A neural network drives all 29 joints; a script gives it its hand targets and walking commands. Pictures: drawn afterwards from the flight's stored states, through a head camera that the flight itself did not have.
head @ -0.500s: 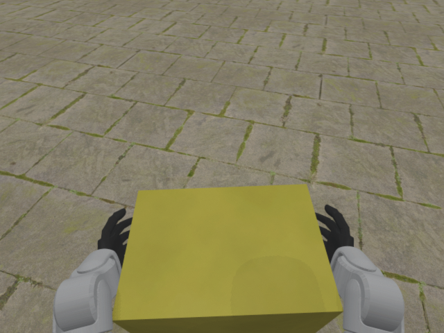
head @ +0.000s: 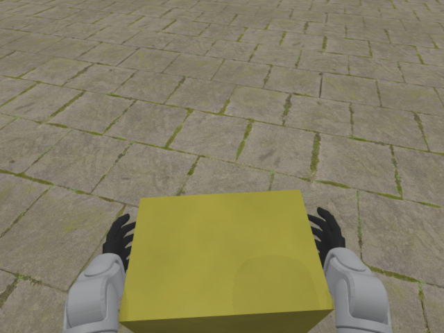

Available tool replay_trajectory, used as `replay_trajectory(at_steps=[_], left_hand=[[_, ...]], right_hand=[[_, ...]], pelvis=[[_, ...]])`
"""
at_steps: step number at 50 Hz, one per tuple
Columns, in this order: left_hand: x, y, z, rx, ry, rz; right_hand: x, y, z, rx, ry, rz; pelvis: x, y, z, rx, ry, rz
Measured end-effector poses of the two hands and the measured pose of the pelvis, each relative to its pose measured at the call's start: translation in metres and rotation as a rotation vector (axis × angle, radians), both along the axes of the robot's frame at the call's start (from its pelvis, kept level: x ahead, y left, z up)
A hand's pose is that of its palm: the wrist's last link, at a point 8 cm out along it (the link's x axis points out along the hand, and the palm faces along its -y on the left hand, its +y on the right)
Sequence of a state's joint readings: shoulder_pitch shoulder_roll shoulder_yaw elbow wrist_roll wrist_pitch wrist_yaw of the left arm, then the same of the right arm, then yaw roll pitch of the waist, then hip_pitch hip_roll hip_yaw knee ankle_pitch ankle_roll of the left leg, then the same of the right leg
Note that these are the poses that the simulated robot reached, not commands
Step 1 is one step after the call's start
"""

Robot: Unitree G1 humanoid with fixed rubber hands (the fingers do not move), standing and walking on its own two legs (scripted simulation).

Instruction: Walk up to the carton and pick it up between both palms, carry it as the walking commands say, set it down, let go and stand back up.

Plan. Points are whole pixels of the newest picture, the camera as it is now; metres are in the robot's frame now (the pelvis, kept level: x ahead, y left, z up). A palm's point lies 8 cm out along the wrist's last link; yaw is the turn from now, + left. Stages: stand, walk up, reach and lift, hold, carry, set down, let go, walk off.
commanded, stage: carry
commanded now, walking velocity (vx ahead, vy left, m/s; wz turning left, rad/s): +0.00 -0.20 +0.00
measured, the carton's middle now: (224, 277) +0.25 +0.00 -0.04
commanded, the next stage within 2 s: none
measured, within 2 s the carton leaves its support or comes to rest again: neither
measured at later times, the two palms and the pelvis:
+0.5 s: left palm (117, 256) +0.26 +0.19 +0.03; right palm (331, 249) +0.26 -0.18 +0.05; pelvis +0.00 +0.00 +0.00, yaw +0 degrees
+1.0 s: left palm (118, 258) +0.26 +0.19 +0.03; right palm (329, 250) +0.26 -0.18 +0.04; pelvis +0.00 +0.00 +0.00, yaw +0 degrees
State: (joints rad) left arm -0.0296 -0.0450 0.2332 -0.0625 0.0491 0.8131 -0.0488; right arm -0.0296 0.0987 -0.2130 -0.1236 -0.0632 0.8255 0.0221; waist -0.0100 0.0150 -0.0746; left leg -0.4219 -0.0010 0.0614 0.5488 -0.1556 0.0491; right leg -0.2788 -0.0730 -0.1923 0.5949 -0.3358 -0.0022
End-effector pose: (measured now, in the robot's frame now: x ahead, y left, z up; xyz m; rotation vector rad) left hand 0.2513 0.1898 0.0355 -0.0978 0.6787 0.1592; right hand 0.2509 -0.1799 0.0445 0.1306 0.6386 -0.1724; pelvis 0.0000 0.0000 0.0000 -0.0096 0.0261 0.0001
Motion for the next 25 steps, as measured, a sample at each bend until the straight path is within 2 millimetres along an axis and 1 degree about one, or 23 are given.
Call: replay_trajectory(at_steps=[3, 7, 9, 17, 20, 25], left_hand=[[0.002, 0.0, 0.007, -0.004, -0.025, 0.006], [0.004, 0.0, 0.022, -0.013, -0.059, 0.019], [0.004, -0.001, 0.023, -0.009, -0.06, 0.02], [0.003, -0.002, 0.004, -0.006, 0.012, 0.011], [0.003, -0.002, 0.0, -0.005, 0.014, 0.007], [0.005, -0.002, -0.001, -0.004, 0.0, 0.002]], right_hand=[[0.001, 0.0, 0.006, 0.004, -0.024, 0.0], [0.003, 0.0, 0.02, 0.012, -0.058, -0.001], [0.005, 0.0, 0.021, 0.011, -0.06, 0.002], [0.004, -0.002, 0.005, -0.007, 0.011, 0.006], [0.004, -0.002, 0.002, -0.013, 0.014, 0.007], [0.006, -0.002, 0.002, -0.019, 0.001, 0.009]], pelvis=[[0.0, 0.0, 0.0, 0.0, 0.0, 0.0], [0.0, 0.0, 0.0, 0.0, 0.001, 0.0], [0.001, -0.001, 0.0, 0.001, 0.002, 0.0], [0.001, -0.002, 0.0, 0.002, 0.003, 0.0], [0.001, -0.001, 0.0, 0.002, 0.003, 0.0], [0.001, -0.001, 0.0, 0.002, 0.003, 0.0]])
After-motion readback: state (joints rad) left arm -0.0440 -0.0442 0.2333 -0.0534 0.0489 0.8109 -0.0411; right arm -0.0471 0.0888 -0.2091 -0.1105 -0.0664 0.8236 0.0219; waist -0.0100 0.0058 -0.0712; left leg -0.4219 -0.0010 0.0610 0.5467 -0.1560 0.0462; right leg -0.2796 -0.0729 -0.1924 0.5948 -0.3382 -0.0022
